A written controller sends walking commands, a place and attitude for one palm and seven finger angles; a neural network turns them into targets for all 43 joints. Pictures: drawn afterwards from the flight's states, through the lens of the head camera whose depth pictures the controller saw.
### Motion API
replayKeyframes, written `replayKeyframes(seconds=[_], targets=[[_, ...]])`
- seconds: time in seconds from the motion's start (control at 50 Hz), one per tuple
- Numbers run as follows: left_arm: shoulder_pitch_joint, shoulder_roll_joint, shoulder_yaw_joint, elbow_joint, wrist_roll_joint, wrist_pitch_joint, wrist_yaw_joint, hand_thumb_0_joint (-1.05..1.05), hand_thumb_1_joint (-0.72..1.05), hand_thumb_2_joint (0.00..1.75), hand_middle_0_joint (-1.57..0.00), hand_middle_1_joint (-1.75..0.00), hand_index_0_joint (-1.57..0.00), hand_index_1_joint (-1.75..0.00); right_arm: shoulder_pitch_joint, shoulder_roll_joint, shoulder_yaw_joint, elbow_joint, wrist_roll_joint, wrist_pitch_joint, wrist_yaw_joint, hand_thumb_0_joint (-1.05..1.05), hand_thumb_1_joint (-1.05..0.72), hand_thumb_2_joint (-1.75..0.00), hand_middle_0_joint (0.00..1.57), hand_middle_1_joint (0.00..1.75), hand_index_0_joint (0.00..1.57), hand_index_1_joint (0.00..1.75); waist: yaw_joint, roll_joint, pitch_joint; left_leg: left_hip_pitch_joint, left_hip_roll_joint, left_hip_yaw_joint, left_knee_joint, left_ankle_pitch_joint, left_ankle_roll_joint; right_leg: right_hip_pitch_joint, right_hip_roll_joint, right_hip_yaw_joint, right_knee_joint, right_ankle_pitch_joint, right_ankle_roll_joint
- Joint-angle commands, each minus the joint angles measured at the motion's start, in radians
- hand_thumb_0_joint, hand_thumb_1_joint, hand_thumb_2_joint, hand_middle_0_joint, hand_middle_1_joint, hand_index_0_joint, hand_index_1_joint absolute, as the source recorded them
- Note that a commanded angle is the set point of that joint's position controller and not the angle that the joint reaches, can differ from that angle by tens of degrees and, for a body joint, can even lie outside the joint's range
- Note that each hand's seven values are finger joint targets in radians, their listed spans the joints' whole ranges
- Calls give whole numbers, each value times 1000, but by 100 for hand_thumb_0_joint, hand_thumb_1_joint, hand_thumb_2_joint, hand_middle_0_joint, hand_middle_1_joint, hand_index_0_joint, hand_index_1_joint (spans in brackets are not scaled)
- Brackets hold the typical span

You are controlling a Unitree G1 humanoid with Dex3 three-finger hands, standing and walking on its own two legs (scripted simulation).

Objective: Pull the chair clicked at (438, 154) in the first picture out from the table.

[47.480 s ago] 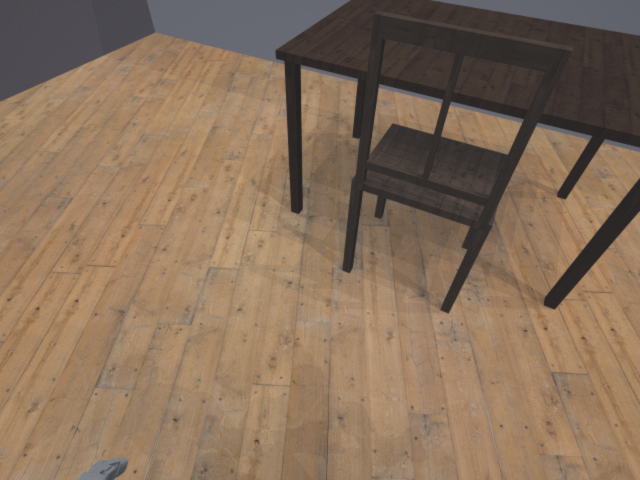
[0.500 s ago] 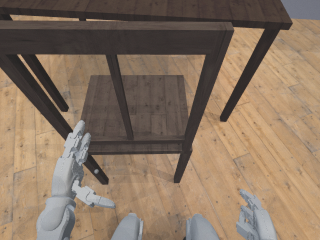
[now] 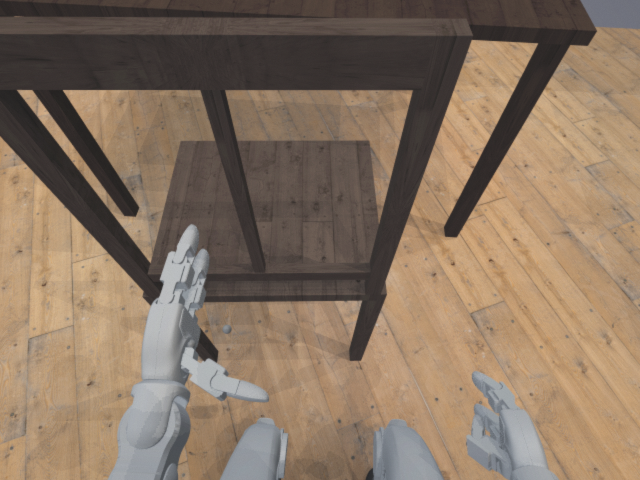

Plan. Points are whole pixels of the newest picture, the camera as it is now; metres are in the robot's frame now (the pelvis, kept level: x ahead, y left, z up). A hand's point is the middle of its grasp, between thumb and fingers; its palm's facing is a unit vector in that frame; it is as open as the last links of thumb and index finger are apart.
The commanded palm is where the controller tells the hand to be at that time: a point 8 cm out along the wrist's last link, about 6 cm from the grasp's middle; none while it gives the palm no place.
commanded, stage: aim the fingers beside a spindle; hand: left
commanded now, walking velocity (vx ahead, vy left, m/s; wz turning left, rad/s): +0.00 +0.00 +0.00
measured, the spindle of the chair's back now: (243, 203) +0.43 +0.12 +0.07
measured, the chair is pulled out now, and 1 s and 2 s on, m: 0.25 0.25 0.25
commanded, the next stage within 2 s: none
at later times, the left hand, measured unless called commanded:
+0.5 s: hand (262, 338) +0.28 +0.09 +0.01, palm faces -0.02 -1.00 -0.03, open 16.9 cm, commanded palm +0.26 +0.16 +0.02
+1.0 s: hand (222, 315) +0.29 +0.13 +0.05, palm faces +0.12 -0.99 -0.05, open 16.9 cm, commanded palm +0.26 +0.15 +0.02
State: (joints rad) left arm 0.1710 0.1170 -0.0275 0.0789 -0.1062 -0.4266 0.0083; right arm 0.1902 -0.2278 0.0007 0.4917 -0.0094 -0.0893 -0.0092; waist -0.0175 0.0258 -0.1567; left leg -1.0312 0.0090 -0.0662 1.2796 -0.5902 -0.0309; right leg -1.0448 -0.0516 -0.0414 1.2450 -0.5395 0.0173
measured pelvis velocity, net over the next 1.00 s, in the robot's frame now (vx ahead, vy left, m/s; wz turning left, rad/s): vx -0.01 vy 0.00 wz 0.00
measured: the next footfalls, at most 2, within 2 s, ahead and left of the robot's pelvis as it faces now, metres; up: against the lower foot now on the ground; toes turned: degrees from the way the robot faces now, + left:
none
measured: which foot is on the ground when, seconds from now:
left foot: down 0.00-1.00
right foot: down 0.00-1.00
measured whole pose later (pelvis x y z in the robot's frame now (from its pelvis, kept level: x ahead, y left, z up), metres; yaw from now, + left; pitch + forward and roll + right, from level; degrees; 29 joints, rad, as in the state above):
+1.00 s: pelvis -0.01 +0.00 -0.01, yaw +0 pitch +20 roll -1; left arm 0.10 0.11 -0.02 0.11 -0.07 -0.46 0.15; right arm 0.19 -0.21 0.00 0.49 -0.01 -0.03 0.02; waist -0.02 0.03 -0.16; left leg -1.07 0.01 -0.06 1.31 -0.59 -0.03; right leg -1.09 -0.05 -0.03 1.28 -0.54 0.02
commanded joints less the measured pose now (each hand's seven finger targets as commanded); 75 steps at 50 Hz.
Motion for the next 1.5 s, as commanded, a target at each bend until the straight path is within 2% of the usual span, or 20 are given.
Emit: replayKeyframes(seconds=[0.0, 0.1, 0.18, 0.3, 0.4, 0.48, 0.62, 0.66, 0.8, 0.82, 0.88, 1.0, 1.08, 1.16, 1.2, 1.24, 1.3, 1.36, 1.4, 1.48], targets=[[-60, 40, 3, -148, 13, -36, 1, 0, -50, 30, -6, -8, -6, -8, -12, -126, -54, -154, 7, -33, -8, 0, -90, -90, 20, 30, 20, 30, -15, -60, -301, 126, -26, 43, -173, 274, 42, 246, 31, -9, -167, 248, -40], [-99, 75, 47, -225, 12, -67, 43, 0, -50, 30, -6, -8, -6, -8, -19, -114, -53, -163, 3, -23, -9, 0, -90, -90, 20, 30, 20, 30, 1, -49, -334, 120, -27, 49, -163, 293, 42, 269, 29, 2, -154, 269, -41], [-116, 4, -32, -247, 26, -109, 69, 0, -50, 30, -6, -8, -6, -8, -25, -102, -49, -152, -2, -29, 0, 0, -90, -90, 20, 30, 20, 30, -17, -12, -327, 141, -26, 47, -154, 297, 39, 228, 28, -3, -146, 266, -42], [-120, -55, -122, -82, 66, -72, 53, 0, -50, 30, -6, -8, -6, -8, -24, -119, -50, -142, 2, -17, 8, 0, -90, -90, 20, 30, 20, 30, -50, -79, -245, 69, -27, 36, -140, 184, 44, 158, 28, -2, -160, 147, -42], [-198, 80, 36, -121, 65, -78, 89, 0, -50, 30, -6, -8, -6, -8, -28, -115, -51, -154, 1, 2, -4, 0, -90, -90, 20, 30, 20, 30, 2, -67, -337, 59, -34, 51, -136, 197, 45, 219, 24, 20, -147, 159, -44], [-181, 87, 86, -244, 23, -117, 122, 0, -50, 30, -6, -8, -6, -8, -31, -90, -48, -160, 0, 4, -2, 0, -90, -90, 20, 30, 20, 30, 24, -23, -418, 110, -36, 65, -144, 282, 43, 305, 24, 30, -145, 268, -40], [-135, -110, -169, -54, 27, -57, 9, 0, -50, 30, -6, -8, -6, -8, -16, -119, -48, -133, 16, -6, 6, 0, -90, -90, 20, 30, 20, 30, -81, -96, -224, 68, -23, 38, -147, 161, 48, 168, 29, 2, -192, 139, -35], [-155, -110, -177, -6, 32, -37, -13, 0, -50, 30, -6, -8, -6, -8, -9, -129, -51, -134, 22, -7, -2, 0, -90, -90, 20, 30, 20, 30, -80, -111, -193, 51, -26, 30, -147, 117, 49, 135, 27, 0, -196, 81, -37], [-257, 161, 118, -274, 65, -131, 145, 0, -50, 30, -6, -8, -6, -8, -16, -102, -54, -159, -6, -2, -7, 0, -90, -90, 20, 30, 20, 30, 43, 35, -427, 159, -33, 38, -154, 319, 34, 218, 23, 1, -101, 241, -56], [-224, 135, 110, -297, 64, -142, 171, 0, -50, 30, -6, -8, -6, -8, -20, -89, -49, -163, -9, 3, -3, 0, -90, -90, 20, 30, 20, 30, 50, 61, -451, 184, -35, 44, -156, 357, 33, 241, 24, 5, -98, 281, -56], [-153, 57, 59, -232, 53, -134, 186, 0, -50, 30, -6, -8, -6, -8, -20, -84, -45, -153, -5, 12, 14, 0, -90, -90, 20, 30, 20, 30, 22, 14, -393, 162, -29, 51, -160, 347, 31, 256, 29, 0, -120, 299, -50], [-155, -181, -245, 32, 55, -9, 10, 0, -50, 30, -6, -8, -6, -8, -8, -125, -47, -145, 26, 11, 15, 0, -90, -90, 20, 30, 20, 30, -95, -118, -166, 68, -19, 25, -170, 113, 48, 128, 34, -13, -204, 86, -43], [-269, -48, -133, -82, 55, -42, 22, 0, -50, 30, -6, -8, -6, -8, -19, -131, -56, -158, 19, 1, -9, 0, -90, -90, 20, 30, 20, 30, -46, -88, -301, 92, -31, 23, -149, 149, 48, 136, 23, -7, -157, 106, -46], [-298, 147, 111, -308, 67, -151, 170, 0, -50, 30, -6, -8, -6, -8, -16, -86, -46, -152, -10, -3, -10, 0, -90, -90, 20, 30, 20, 30, 47, 51, -470, 191, -35, 40, -149, 354, 33, 231, 22, 8, -93, 272, -56], [-221, 151, 134, -322, 65, -158, 226, 0, -50, 30, -6, -8, -6, -8, -8, -71, -38, -154, -10, 11, -4, 0, -90, -90, 20, 30, 20, 30, 53, 50, -478, 198, -35, 42, -156, 415, 28, 274, 27, 4, -90, 340, -58], [-149, 65, 75, -208, 55, -129, 215, 0, -50, 30, -6, -8, -6, -8, -20, -75, -37, -142, -7, 23, 13, 0, -90, -90, 20, 30, 20, 30, 22, 7, -405, 161, -30, 52, -158, 368, 29, 275, 28, 0, -118, 330, -50], [-60, -88, -100, 13, 63, -41, 97, 0, -50, 30, -6, -8, -6, -8, -6, -111, -46, -138, 9, 31, 28, 0, -90, -90, 20, 30, 20, 30, -49, -88, -281, 94, -21, 50, -163, 262, 40, 231, 36, -7, -168, 261, -45], [-155, -161, -222, 49, 39, 11, -16, 0, -50, 30, -6, -8, -6, -8, -6, -132, -51, -143, 34, 22, 13, 0, -90, -90, 20, 30, 20, 30, -85, -123, -203, 65, -23, 36, -163, 149, 49, 171, 33, -3, -207, 137, -41], [-204, -159, -233, -1, 22, 0, -40, 0, -50, 30, -6, -8, -6, -8, -11, -132, -54, -155, 35, 7, -2, 0, -90, -90, 20, 30, 20, 30, -86, -119, -213, 77, -24, 26, -155, 150, 51, 152, 30, -7, -195, 129, -41], [-268, 80, 5, -310, 34, -123, 77, 0, -50, 30, -6, -8, -6, -8, -20, -108, -57, -163, 1, -14, -15, 0, -90, -90, 20, 30, 20, 30, 10, 4, -447, 181, -31, 35, -147, 329, 41, 229, 20, 2, -117, 270, -51]])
